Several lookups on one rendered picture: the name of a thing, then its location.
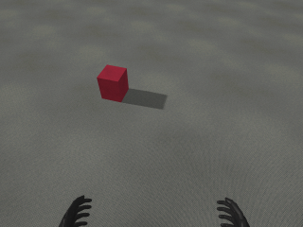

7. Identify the carton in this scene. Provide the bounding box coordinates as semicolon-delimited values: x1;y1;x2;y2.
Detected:
97;64;129;102

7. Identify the right robot hand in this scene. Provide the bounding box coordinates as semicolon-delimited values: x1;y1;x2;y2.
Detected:
217;197;250;227

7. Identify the left robot hand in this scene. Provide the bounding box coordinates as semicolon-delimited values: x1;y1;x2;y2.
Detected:
59;195;92;227

